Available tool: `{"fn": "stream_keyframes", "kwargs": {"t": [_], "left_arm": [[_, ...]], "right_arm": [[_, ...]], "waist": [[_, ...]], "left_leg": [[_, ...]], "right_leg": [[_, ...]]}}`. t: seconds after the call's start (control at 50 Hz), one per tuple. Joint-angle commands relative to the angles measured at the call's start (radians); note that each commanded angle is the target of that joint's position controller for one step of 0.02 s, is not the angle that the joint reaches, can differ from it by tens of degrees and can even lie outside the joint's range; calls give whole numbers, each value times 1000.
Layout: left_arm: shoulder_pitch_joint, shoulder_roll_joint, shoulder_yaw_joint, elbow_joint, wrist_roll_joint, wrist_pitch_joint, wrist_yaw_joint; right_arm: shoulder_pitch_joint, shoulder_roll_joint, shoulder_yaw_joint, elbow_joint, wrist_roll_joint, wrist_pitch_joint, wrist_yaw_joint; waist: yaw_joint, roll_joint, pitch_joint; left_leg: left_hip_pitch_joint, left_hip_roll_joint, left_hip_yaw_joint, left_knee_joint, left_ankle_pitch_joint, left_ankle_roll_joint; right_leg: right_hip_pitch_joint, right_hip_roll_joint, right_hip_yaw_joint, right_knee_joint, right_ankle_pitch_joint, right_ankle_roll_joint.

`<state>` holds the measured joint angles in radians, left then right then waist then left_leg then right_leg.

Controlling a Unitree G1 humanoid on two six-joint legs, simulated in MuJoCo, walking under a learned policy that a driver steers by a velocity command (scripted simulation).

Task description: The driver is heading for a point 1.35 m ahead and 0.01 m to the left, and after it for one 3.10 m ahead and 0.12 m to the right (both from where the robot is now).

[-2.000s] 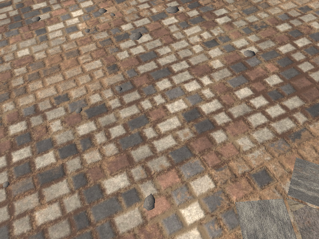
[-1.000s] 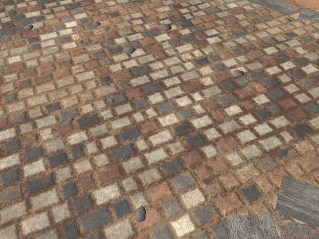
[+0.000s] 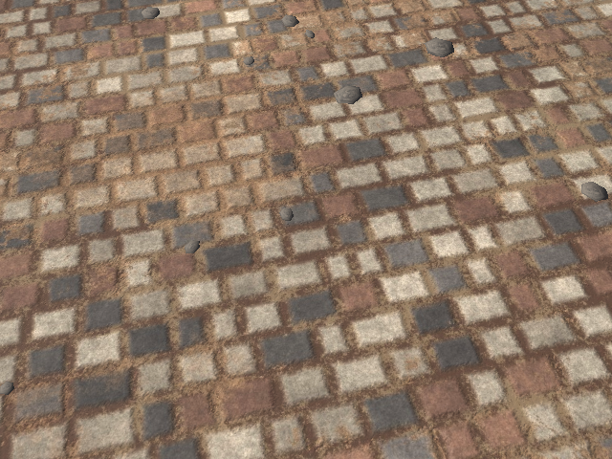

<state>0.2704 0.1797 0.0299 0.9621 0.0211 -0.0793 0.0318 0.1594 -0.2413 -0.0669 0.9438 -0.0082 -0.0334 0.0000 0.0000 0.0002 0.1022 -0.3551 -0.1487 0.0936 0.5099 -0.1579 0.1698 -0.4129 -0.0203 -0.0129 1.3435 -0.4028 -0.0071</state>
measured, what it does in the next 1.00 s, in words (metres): walks ahead: right foot, then left foot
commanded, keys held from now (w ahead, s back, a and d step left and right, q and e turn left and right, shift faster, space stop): q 0.16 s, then no key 0.34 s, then w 0.50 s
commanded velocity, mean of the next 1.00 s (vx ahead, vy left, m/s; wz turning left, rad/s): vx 0.19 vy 0.00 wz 0.22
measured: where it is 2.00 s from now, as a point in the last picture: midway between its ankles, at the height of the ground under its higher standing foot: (292, 317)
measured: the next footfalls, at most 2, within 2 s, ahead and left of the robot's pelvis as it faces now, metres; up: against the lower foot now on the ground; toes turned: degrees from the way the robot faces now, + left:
right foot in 0.52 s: +0.18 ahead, -0.15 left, +0.00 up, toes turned +13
left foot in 0.96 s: +0.29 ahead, +0.10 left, +0.00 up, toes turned +14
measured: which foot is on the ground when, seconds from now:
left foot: down 0.00-0.52, up 0.54-0.94, down 0.96-1.00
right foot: up 0.00-0.50, down 0.52-0.98, up 1.00-1.00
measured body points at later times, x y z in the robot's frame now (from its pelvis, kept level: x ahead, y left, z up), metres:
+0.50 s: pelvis +0.11 -0.05 +0.02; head +0.13 -0.05 +0.47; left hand +0.19 +0.23 -0.10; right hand +0.20 -0.31 -0.12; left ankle +0.07 +0.02 -0.72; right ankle +0.14 -0.16 -0.72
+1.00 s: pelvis +0.22 +0.00 +0.01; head +0.24 +0.02 +0.46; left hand +0.13 +0.24 -0.14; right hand +0.43 -0.21 -0.09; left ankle +0.25 +0.09 -0.72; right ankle +0.14 -0.16 -0.71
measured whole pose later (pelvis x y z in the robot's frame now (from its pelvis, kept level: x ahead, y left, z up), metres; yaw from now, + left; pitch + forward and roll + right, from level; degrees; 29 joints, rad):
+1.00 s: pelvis +0.22 +0.00 +0.01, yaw +12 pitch +1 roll -1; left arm 0.44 0.24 0.05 0.99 0.01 -0.05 -0.01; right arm 0.12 -0.23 -0.04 0.86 -0.04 -0.07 0.02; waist 0.04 -0.02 0.01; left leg -0.32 -0.01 0.07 0.51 -0.20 0.06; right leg -0.09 0.00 0.02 0.54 -0.41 -0.04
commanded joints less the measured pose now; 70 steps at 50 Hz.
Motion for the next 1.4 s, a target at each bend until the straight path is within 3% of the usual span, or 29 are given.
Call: {"fn": "stream_keyframes", "kwargs": {"t": [0.02,0.08,0.2,0.28,0.4,0.46,0.48,0.5,0.52,0.54,0.56,0.58,0.6,0.62,0.7,0.86,0.9,0.94,0.96,0.98,1.0,1.02,1.04,1.06,1.1,1.16,1.28,1.36,1.4], "left_arm": [[102,95,27,-60,21,43,1],[74,86,27,-93,16,70,2],[-98,133,37,-179,10,102,-1],[-151,138,35,-200,3,108,2],[-151,136,25,-204,-15,101,7],[-112,132,20,-192,-25,97,15],[-76,124,18,-178,-24,94,17],[-35,125,17,-164,-16,85,21],[-7,166,20,-160,6,72,26],[-21,238,29,-167,5,70,18],[35,223,33,-140,3,73,6],[65,216,37,-123,5,69,-7],[48,203,35,-116,3,69,-15],[26,195,34,-115,1,67,-16],[57,178,38,-85,-8,34,-21],[160,196,52,-28,2,8,-31],[148,205,56,-28,1,7,-35],[114,209,58,-30,-8,10,-36],[111,186,50,-32,-7,8,-36],[86,135,33,-59,-7,5,-40],[112,77,20,-96,-19,3,-41],[80,177,45,-83,7,14,-36],[67,163,45,-80,6,12,-49],[68,140,40,-70,0,10,-58],[68,128,39,-58,14,22,-66],[28,113,38,-61,10,41,-75],[-171,86,24,-128,7,47,-80],[-295,64,2,-179,8,44,-86],[-275,81,6,-184,9,42,-83]], "right_arm": [[77,-80,-13,-41,3,-11,-10],[99,-139,-27,-55,-6,-16,-7],[179,-148,-34,-86,3,21,-24],[218,-138,-30,-92,-9,28,-33],[210,-137,-17,-98,-26,32,-33],[170,-137,-8,-100,-21,37,-34],[146,-135,-4,-101,-13,39,-36],[130,-126,2,-105,-2,37,-38],[173,-69,21,-109,1,28,-36],[253,-35,26,-97,5,27,-35],[204,-101,14,-82,-11,37,-38],[141,-132,3,-94,-23,36,-30],[100,-133,-2,-100,-31,32,-15],[90,-126,-2,-102,-32,31,1],[59,-79,6,-91,-31,10,32],[-110,-56,20,-147,-22,-6,36],[-91,-62,18,-148,-19,-11,33],[26,-66,11,-111,-21,-21,25],[139,-93,-2,-70,-25,-31,14],[288,-172,-24,-42,-41,-45,-1],[384,-300,-55,-16,-29,-40,-2],[306,-214,-36,-29,-21,-32,2],[200,-155,-17,-59,-17,-34,9],[147,-113,-6,-71,-18,-41,14],[140,-77,7,-62,-12,-58,8],[219,-77,9,-21,-7,-75,-1],[277,-52,24,15,-11,-81,-10],[323,-63,28,47,-9,-83,-24],[322,-88,25,56,-9,-80,-34]], "waist": [[31,-57,-107],[38,-6,-151],[-27,71,-177],[-50,83,-151],[-50,84,-136],[-31,91,-126],[-2,81,-121],[21,61,-122],[0,-46,-177],[-46,-206,-177],[23,-206,-170],[37,-149,-101],[28,-115,-43],[10,-135,-7],[9,-115,-30],[58,-126,-16],[38,-124,-14],[-33,-91,-27],[-77,-41,-69],[-144,117,-154],[-141,351,-194],[-96,152,-94],[-47,87,-31],[-20,65,-20],[6,81,-35],[7,75,-42],[-15,64,9],[-40,63,31],[-17,77,1]], "left_leg": [[112,325,-331,-213,684,157],[113,276,-293,-181,783,111],[241,261,-374,-167,560,1],[312,291,-420,-171,516,7],[317,316,-431,-120,650,59],[280,307,-445,-91,640,47],[254,286,-440,-74,578,18],[187,259,-436,-59,451,-30],[111,202,-389,-9,170,-75],[-26,65,-262,74,-298,-96],[-47,53,-188,176,-434,-95],[-113,66,-175,290,-421,-105],[-158,90,-176,339,-363,-115],[-182,112,-164,358,-307,-126],[-204,145,-96,377,-164,-159],[-123,175,-38,126,-130,-155],[-27,166,-26,69,-115,-135],[176,140,-11,-41,-53,-118],[345,137,-39,-82,-76,-107],[507,325,-270,-195,-261,-70],[600,546,-700,-362,-528,37],[485,536,-710,-369,-580,48],[393,488,-601,-364,-493,34],[339,438,-499,-378,-345,16],[318,369,-355,-393,-122,-8],[351,355,-224,-386,155,-16],[340,331,-44,-391,396,-52],[379,347,30,-376,547,-65],[442,362,62,-290,794,-77]], "right_leg": [[-82,-48,51,-91,24,24],[-96,-36,34,-195,93,46],[-230,-44,50,-318,194,70],[-245,-41,63,-400,168,60],[-85,3,48,-552,47,21],[68,27,35,-737,33,-3],[156,30,29,-883,117,-10],[290,-5,60,-1046,302,-18],[431,-148,197,-1086,383,-46],[513,-311,368,-1045,586,-147],[442,-356,437,-1067,434,-249],[414,-322,454,-1131,180,-255],[372,-276,433,-1183,-47,-227],[348,-241,400,-1219,-117,-199],[370,-178,288,-1239,22,-188],[322,-201,230,-1214,101,-215],[267,-210,224,-1186,127,-206],[172,-190,190,-1095,179,-175],[101,-146,147,-973,236,-150],[1,-58,45,-686,185,-109],[-241,81,-52,-396,-119,-77],[-293,22,43,-257,-103,-98],[-288,-22,68,-239,3,-107],[-251,-49,66,-261,76,-101],[-206,-73,39,-293,143,-75],[-250,-60,30,-277,203,-51],[-310,-19,3,-458,361,-38],[-224,0,-101,-671,405,-70],[-151,40,-137,-723,356,-108]]}}
Keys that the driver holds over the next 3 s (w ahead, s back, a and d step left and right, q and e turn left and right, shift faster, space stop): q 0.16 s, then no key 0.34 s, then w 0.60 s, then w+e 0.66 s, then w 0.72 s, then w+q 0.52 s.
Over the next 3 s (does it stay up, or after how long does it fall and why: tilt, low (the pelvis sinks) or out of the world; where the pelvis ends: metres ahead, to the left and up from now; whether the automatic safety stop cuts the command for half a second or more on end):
stays up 1.26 -0.07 0.01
